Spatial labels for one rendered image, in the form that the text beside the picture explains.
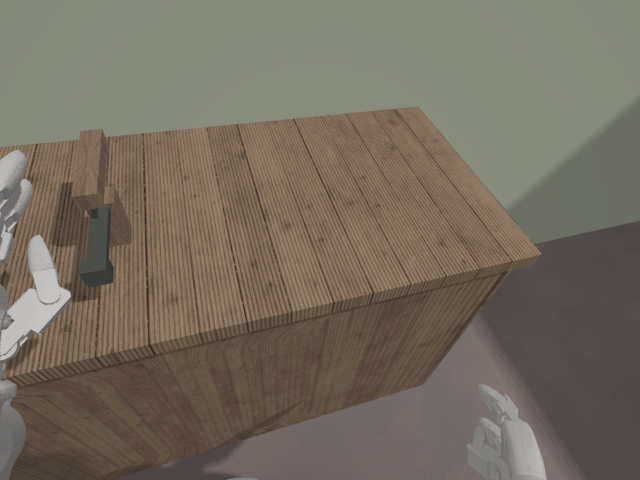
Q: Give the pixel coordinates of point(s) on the robot right hand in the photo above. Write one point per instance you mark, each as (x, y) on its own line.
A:
(515, 450)

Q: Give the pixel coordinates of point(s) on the robot left hand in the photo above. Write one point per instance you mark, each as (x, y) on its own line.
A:
(35, 310)

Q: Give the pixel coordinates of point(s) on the tap lever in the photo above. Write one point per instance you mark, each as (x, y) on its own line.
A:
(96, 269)

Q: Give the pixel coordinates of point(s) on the counter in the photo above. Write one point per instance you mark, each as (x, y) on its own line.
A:
(265, 274)

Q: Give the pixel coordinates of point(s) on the robot left forearm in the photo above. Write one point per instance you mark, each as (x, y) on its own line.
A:
(12, 429)

